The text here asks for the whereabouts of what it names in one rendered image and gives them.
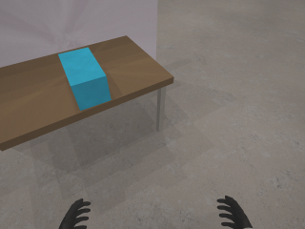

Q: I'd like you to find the right robot hand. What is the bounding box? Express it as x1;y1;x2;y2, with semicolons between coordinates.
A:
217;196;253;229

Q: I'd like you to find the table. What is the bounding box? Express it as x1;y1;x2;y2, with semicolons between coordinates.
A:
0;35;174;152

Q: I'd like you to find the carton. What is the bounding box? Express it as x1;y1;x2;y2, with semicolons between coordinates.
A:
58;47;112;111

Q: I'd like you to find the left robot hand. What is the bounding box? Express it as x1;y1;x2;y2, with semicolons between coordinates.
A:
58;198;91;229

